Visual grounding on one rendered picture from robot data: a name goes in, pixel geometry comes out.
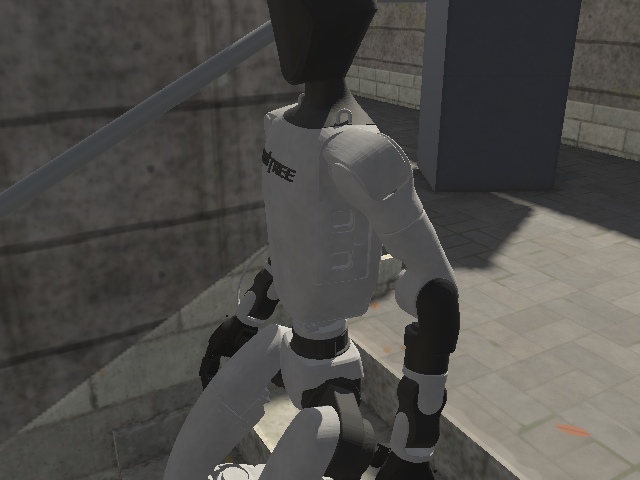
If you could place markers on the right robot upper arm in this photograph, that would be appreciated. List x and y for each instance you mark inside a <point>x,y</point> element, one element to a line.
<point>270,116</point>

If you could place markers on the robot torso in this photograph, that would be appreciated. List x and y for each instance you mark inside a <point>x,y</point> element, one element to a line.
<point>325,260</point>

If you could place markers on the left robot upper arm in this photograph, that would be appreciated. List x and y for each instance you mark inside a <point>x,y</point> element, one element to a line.
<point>366,168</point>

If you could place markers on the robot right hand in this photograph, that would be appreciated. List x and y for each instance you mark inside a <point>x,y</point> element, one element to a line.
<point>226,340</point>

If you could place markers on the robot head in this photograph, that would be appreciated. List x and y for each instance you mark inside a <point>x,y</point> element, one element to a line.
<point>317,41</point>

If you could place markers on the robot left forearm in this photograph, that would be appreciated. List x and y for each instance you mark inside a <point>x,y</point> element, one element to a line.
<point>421,391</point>

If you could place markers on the robot left hand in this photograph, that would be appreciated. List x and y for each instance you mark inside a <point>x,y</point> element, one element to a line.
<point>395,468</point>

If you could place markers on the robot right forearm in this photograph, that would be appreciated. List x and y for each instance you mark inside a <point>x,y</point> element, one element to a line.
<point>259,302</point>

